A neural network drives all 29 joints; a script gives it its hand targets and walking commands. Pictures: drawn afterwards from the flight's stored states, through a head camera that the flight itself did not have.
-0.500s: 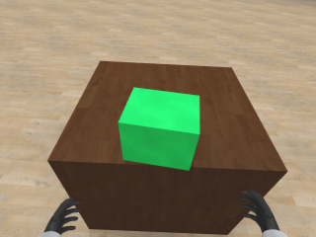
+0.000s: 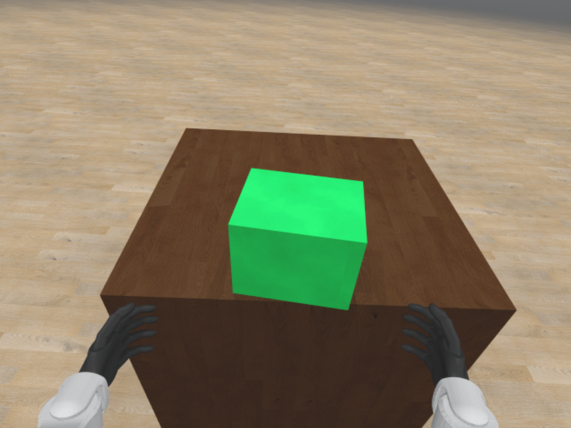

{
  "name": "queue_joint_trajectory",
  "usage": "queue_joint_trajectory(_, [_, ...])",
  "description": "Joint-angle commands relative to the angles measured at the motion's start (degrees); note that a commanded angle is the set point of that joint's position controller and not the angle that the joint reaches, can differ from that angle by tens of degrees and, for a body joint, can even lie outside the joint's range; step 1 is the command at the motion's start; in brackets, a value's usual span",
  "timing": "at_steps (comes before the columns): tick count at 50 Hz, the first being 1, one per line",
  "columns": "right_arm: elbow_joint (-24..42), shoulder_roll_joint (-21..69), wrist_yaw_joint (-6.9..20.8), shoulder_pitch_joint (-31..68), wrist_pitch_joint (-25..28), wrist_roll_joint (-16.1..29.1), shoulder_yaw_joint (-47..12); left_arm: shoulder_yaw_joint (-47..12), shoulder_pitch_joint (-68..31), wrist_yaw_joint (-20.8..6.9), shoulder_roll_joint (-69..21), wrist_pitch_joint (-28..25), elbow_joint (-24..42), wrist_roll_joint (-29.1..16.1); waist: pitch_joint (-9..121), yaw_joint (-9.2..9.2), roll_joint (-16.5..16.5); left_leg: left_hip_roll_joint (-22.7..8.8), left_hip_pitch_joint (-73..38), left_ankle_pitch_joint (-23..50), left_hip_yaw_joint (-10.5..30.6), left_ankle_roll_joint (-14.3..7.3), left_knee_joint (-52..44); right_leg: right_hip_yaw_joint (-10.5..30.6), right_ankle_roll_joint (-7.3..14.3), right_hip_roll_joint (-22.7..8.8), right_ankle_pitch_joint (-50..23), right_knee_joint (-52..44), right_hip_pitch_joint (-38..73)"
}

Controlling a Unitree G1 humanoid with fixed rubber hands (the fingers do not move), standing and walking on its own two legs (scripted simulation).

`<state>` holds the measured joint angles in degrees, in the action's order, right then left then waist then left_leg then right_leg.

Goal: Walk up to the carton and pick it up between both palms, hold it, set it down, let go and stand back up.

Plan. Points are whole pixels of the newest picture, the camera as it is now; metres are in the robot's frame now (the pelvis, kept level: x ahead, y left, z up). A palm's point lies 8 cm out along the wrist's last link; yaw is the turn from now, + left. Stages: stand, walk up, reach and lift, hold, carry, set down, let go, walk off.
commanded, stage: reach and lift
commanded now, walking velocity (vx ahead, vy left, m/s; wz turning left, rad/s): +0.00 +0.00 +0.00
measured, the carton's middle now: (298, 236) +0.48 -0.03 +0.02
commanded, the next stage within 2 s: none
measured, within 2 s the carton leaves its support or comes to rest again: neither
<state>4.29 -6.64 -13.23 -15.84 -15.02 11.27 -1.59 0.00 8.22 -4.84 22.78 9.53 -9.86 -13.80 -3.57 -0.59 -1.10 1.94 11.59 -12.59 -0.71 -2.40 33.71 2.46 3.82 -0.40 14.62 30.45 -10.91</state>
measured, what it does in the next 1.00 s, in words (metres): steps on the spot: right foot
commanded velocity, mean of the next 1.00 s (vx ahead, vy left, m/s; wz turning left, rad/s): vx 0.00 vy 0.00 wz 0.00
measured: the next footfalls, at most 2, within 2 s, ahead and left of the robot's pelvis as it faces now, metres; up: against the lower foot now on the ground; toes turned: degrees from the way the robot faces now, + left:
right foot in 0.14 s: +0.05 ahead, -0.13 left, +0.00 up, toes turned -1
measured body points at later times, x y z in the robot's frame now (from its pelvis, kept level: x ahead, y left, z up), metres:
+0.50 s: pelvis +0.00 +0.03 +0.00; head -0.05 +0.06 +0.45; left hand +0.27 +0.23 +0.04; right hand +0.20 -0.21 +0.06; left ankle +0.08 +0.07 -0.73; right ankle +0.01 -0.13 -0.73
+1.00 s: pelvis +0.02 +0.02 +0.01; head -0.02 +0.04 +0.45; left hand +0.36 +0.20 +0.09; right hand +0.30 -0.23 +0.08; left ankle +0.08 +0.07 -0.73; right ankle +0.01 -0.13 -0.73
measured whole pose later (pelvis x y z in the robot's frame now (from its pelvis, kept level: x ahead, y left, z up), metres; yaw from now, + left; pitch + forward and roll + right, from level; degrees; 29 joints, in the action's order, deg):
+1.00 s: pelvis +0.02 +0.02 +0.01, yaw -4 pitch -8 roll -3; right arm -15.4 -7.0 -5.6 9.4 -18.7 11.8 10.7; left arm -4.4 -16.5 1.3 20.3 18.7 -18.5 -16.7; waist -2.1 -0.6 -0.3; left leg 0.5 11.6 -13.0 -4.0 -3.6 31.8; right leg 2.5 -1.5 2.3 14.6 25.9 -3.6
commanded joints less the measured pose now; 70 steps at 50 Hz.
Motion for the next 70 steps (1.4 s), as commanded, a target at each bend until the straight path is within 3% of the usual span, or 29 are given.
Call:
queue_joint_trajectory(1, [11.1,-11.0,4.4,15.9,2.8,-1.0,12.5,-7.1,-19.9,3.1,2.1,-3.3,17.7,0.5,7.2,-2.66,23.3,-20.2,19.3,-53.2,18.6,-2.8,-33.3,-9.1,-6.2,10.1,-10.9,9.2,20.7])
queue_joint_trajectory(3, [10.7,-9.1,5.6,19.4,2.8,-2.1,11.4,-7.8,-20.0,3.1,2.2,-4.2,14.4,0.5,7.6,-0.54,15.0,-19.2,21.0,-47.2,17.2,-1.5,-32.1,-5.6,-6.6,8.6,-12.0,6.8,26.2])
queue_joint_trajectory(5, [9.1,-9.4,7.4,19.6,3.6,-0.4,13.0,-8.1,-19.3,4.3,0.9,-4.8,15.2,0.5,4.4,-1.62,17.4,-17.4,21.9,-43.5,15.8,1.0,-31.6,-4.3,-5.3,7.8,-11.7,2.7,25.9])
queue_joint_trajectory(6, [10.1,-6.6,7.2,18.7,2.7,0.4,11.3,-7.9,-17.2,4.1,0.8,-4.1,15.7,-1.4,1.3,-0.99,14.0,-14.6,19.8,-37.8,13.6,1.9,-30.2,-2.9,-4.7,5.8,-9.6,-1.3,22.2])
queue_joint_trajectory(9, [10.5,-5.6,9.2,13.5,3.1,1.2,12.2,-7.8,-13.3,4.8,-0.3,-3.5,20.8,-3.2,2.2,-0.79,10.6,-11.6,-0.4,-22.5,13.1,6.6,-24.8,-0.7,-2.3,2.4,-5.2,-8.2,4.5])
queue_joint_trajectory(10, [12.0,-5.1,9.5,12.5,3.1,2.7,10.8,-6.6,-13.5,5.7,0.9,-3.5,23.9,-3.2,4.6,0.47,11.0,-11.2,-4.3,-21.2,13.3,7.2,-24.4,-0.1,-2.3,1.6,-4.2,-9.7,0.6])
queue_joint_trajectory(12, [11.8,-6.5,10.0,13.2,2.7,2.3,11.2,-7.7,-12.5,6.0,0.2,-3.6,24.2,-3.0,5.8,-0.09,10.9,-12.8,-10.0,-26.3,16.2,7.9,-25.8,-0.9,-2.9,1.4,-3.4,-10.2,-3.3])
queue_joint_trajectory(13, [12.4,-6.5,9.8,13.5,3.1,3.1,10.9,-7.5,-13.9,6.4,0.8,-3.5,24.6,-3.5,4.3,0.35,9.0,-11.8,-9.1,-25.9,14.6,7.6,-25.0,-0.8,-2.7,1.3,-3.5,-10.7,-3.1])
queue_joint_trajectory(15, [16.1,-9.2,10.3,16.4,4.2,2.7,12.9,-8.3,-15.7,8.0,0.6,-3.2,27.5,-3.7,7.0,0.31,11.7,-13.3,-9.1,-25.6,16.4,8.4,-26.0,-1.2,-2.8,1.9,-4.2,-9.4,-3.5])
queue_joint_trajectory(16, [14.0,-8.1,10.1,16.6,3.4,2.3,12.2,-7.8,-16.2,7.8,1.2,-2.4,24.2,-3.8,5.0,0.19,8.5,-12.8,-9.0,-27.5,16.2,7.5,-26.0,-0.9,-2.8,1.3,-4.0,-10.0,-2.6])
queue_joint_trajectory(25, [10.4,-13.0,9.4,30.9,-0.2,0.7,16.0,-7.6,-32.7,8.2,3.4,2.3,17.8,-5.7,7.0,-1.38,8.7,-12.5,-8.4,-29.9,15.4,5.9,-25.2,-1.9,-2.4,1.0,-3.1,-8.0,-7.4])
queue_joint_trajectory(26, [8.8,-12.5,9.1,32.7,-0.4,0.2,16.7,-8.6,-36.3,8.5,3.4,2.5,17.4,-6.0,8.2,-3.13,8.8,-12.2,-8.9,-30.1,15.0,6.0,-24.3,-1.7,-2.2,1.0,-3.2,-8.0,-8.5])
queue_joint_trajectory(28, [7.7,-12.3,8.8,36.3,-0.6,0.3,17.0,-6.8,-39.1,8.2,3.7,3.2,13.7,-6.8,8.6,-2.47,8.4,-10.4,-6.7,-26.3,11.7,4.7,-22.7,-1.8,-2.0,1.1,-2.1,-7.5,-8.8])
queue_joint_trajectory(30, [4.7,-11.9,8.8,37.7,-1.0,0.4,16.4,-8.0,-40.0,8.0,2.7,3.9,9.8,-6.0,7.7,-3.21,8.3,-10.9,-7.3,-25.2,12.2,5.1,-22.6,-1.7,-1.8,0.9,-2.3,-8.0,-9.0])
queue_joint_trajectory(31, [2.6,-11.6,8.8,38.6,-1.6,0.2,15.0,-7.2,-39.8,7.3,2.2,4.6,5.1,-6.0,4.9,-2.55,5.8,-11.2,-7.5,-26.5,12.1,4.6,-23.2,-1.6,-2.1,0.7,-0.6,-9.0,-8.7])
queue_joint_trajectory(33, [0.3,-11.9,9.0,40.8,-1.7,1.7,14.5,-6.4,-40.8,6.9,2.2,5.9,2.3,-4.2,6.8,-1.52,7.1,-10.6,-7.9,-25.8,11.7,4.1,-23.1,-1.8,-2.2,0.7,-1.5,-8.9,-8.6])
queue_joint_trajectory(35, [-2.6,-11.6,9.1,40.5,-1.8,1.8,12.7,-4.7,-42.1,6.1,2.2,6.9,-1.5,-2.7,7.6,-2.13,6.1,-9.7,-9.0,-21.0,10.6,4.2,-22.1,-1.7,-2.2,0.3,-2.2,-9.1,-7.8])
queue_joint_trajectory(36, [-3.9,-12.7,9.0,46.3,-1.9,1.3,14.0,-5.3,-45.5,6.1,2.0,7.5,-4.1,-2.7,7.1,-2.25,6.0,-10.0,-7.6,-24.0,11.3,3.7,-22.5,-2.0,-2.3,0.6,-0.5,-8.7,-8.8])
queue_joint_trajectory(40, [-4.5,-12.2,8.2,50.2,-0.7,-1.1,15.9,-4.8,-51.4,5.7,2.8,6.3,-4.2,-3.4,13.3,-4.13,3.7,-8.8,-11.7,-17.7,9.7,4.0,-20.0,-2.0,-2.2,-0.1,-1.2,-9.7,-10.0])
queue_joint_trajectory(42, [-4.6,-11.2,7.8,50.2,0.2,-1.0,14.0,-2.7,-50.6,5.2,3.5,5.3,-4.3,-2.9,13.8,-2.72,1.8,-7.9,-14.2,-12.8,7.5,3.8,-18.7,-2.0,-2.6,-0.3,-0.5,-11.2,-10.9])
queue_joint_trajectory(46, [-9.1,-10.4,7.2,51.5,0.3,-1.7,13.8,-3.2,-52.0,4.4,2.5,5.4,-7.4,-1.3,11.7,-3.97,5.0,-7.6,-13.9,-9.7,7.1,3.9,-18.7,-1.7,-2.1,-0.5,-1.8,-11.5,-11.9])
queue_joint_trajectory(47, [-6.0,-11.6,7.2,52.8,0.8,-1.6,14.3,-2.1,-53.7,5.1,2.9,4.6,-1.6,-1.8,16.1,-3.50,5.3,-7.7,-14.8,-7.5,7.5,4.3,-18.1,-1.9,-2.1,0.0,-3.7,-10.7,-11.2])
queue_joint_trajectory(53, [-6.7,-12.0,7.1,53.6,2.1,-2.3,14.9,-2.4,-54.8,5.5,3.6,3.8,-0.4,-2.3,17.8,-4.71,4.7,-8.9,-16.8,-2.1,8.8,5.3,-17.5,-2.1,-2.9,0.5,-5.8,-10.2,-11.0])
queue_joint_trajectory(56, [-7.2,-11.7,6.9,53.0,2.7,-1.2,13.5,-1.7,-54.4,5.8,4.5,3.8,3.1,-0.8,19.2,-4.12,7.9,-8.5,-19.8,4.3,7.9,6.4,-16.3,-2.1,-2.6,0.4,-8.1,-10.5,-10.8])
queue_joint_trajectory(59, [-4.5,-13.3,6.4,54.4,2.9,-1.4,13.6,-0.6,-55.6,5.2,5.3,4.5,2.8,-1.9,21.1,-4.33,4.5,-7.3,-20.4,9.3,6.5,5.5,-15.1,-2.3,-3.1,0.8,-10.3,-11.3,-9.9])
queue_joint_trajectory(60, [-5.2,-11.4,5.8,55.5,2.8,-2.3,13.6,-1.5,-58.9,4.9,5.6,4.1,3.2,-2.5,21.1,-5.43,5.9,-6.9,-19.3,9.5,6.1,5.1,-14.6,-1.6,-3.3,0.3,-10.6,-11.3,-9.8])
queue_joint_trajectory(63, [-3.6,-12.8,5.5,56.3,3.2,-1.3,13.2,0.5,-58.1,5.0,6.8,4.5,4.8,-1.8,24.8,-4.92,5.8,-6.7,-22.3,14.3,5.8,4.8,-13.4,-1.9,-3.0,0.7,-13.4,-11.0,-9.6])
queue_joint_trajectory(65, [-4.5,-13.8,5.2,59.0,2.8,-1.0,12.5,2.4,-59.9,4.4,8.5,5.1,1.4,-1.4,22.4,-3.62,5.0,-6.2,-20.6,14.8,5.2,4.6,-13.5,-2.0,-3.5,0.9,-13.7,-11.3,-8.9])
queue_joint_trajectory(70, [-9.8,-13.8,4.8,61.7,1.8,-0.1,11.0,3.5,-63.3,4.1,8.8,6.1,-5.2,-0.4,21.7,-4.15,4.5,-5.6,-19.1,13.6,4.5,3.4,-13.6,-1.5,-3.9,0.7,-15.1,-11.0,-8.2])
